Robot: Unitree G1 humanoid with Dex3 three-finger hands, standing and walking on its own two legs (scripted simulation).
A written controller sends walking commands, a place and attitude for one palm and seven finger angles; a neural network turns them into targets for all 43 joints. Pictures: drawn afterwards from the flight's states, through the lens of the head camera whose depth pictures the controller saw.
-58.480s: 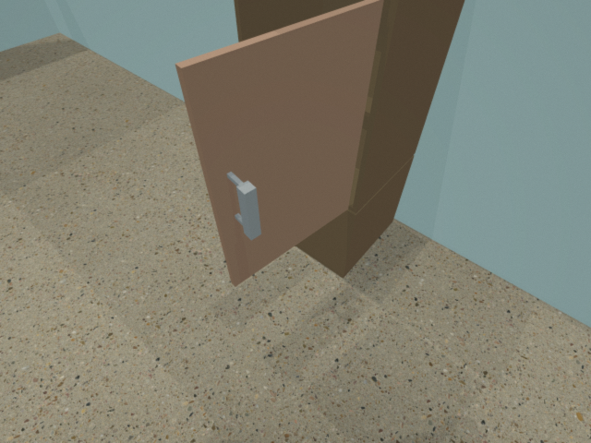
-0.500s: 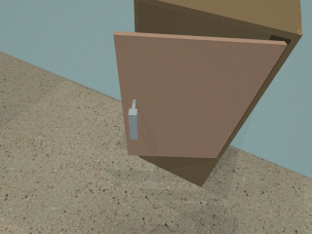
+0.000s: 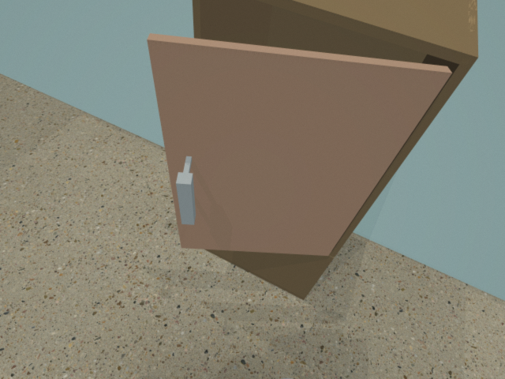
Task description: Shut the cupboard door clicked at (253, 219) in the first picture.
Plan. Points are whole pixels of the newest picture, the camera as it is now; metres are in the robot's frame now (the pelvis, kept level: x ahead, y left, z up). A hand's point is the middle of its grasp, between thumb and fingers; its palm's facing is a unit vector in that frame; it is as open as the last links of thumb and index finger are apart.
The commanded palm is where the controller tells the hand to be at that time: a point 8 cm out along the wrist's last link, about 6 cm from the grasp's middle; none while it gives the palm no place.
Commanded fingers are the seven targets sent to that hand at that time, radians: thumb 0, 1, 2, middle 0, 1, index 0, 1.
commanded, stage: shuffle to correct the standing spot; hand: left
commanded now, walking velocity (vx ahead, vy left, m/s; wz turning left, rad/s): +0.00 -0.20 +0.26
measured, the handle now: (188, 191) +0.45 +0.15 -0.02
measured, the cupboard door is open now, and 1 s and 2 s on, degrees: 26 26 26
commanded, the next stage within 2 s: come to a stop and stand still in 0.08 s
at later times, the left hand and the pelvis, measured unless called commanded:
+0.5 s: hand out of the picture +0.05 +0.09 -0.15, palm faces +0.09 -0.97 -0.24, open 7.2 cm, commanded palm none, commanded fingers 0.00 0.90 0.90 -0.20 -0.30 -0.20 -0.30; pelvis +0.00 -0.10 +0.01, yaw +4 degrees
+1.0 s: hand out of the picture -0.03 +0.15 -0.15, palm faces +0.08 -0.96 -0.26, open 7.4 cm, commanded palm none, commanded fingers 0.00 0.90 0.90 -0.20 -0.30 -0.20 -0.30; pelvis -0.02 -0.04 +0.01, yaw +3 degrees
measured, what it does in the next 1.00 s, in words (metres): steps on the spot: right foot, then left foot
